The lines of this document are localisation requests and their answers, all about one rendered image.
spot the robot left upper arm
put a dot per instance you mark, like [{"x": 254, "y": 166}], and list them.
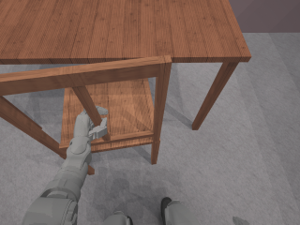
[{"x": 52, "y": 211}]

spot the chair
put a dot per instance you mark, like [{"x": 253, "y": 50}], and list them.
[{"x": 121, "y": 87}]

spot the right robot shin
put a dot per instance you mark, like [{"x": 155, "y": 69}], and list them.
[{"x": 174, "y": 202}]

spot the left robot hand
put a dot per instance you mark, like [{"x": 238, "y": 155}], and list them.
[{"x": 85, "y": 127}]

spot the right robot thigh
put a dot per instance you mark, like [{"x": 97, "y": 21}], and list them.
[{"x": 179, "y": 214}]

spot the robot left forearm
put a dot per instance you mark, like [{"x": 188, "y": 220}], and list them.
[{"x": 68, "y": 181}]

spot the table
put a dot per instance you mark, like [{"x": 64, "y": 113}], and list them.
[{"x": 57, "y": 32}]

